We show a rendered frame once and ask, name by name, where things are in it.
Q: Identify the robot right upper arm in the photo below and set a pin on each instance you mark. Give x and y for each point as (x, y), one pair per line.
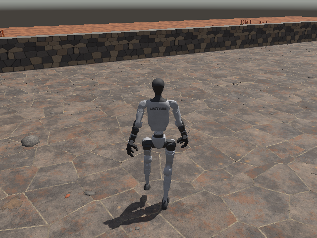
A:
(176, 111)

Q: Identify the robot left thigh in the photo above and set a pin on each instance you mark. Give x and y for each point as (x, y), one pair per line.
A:
(147, 146)

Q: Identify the left robot hand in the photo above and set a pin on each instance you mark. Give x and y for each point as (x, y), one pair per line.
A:
(129, 149)

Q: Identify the robot left upper arm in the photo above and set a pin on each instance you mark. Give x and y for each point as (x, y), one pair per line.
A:
(140, 113)

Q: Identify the humanoid robot torso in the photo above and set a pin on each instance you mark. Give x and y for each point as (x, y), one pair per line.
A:
(158, 120)

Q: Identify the right robot forearm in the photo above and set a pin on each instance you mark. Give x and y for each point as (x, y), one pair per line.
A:
(183, 130)

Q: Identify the left robot forearm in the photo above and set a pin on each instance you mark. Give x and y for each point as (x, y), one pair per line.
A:
(133, 134)

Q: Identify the right robot hand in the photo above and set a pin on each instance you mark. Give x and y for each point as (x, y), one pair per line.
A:
(181, 140)

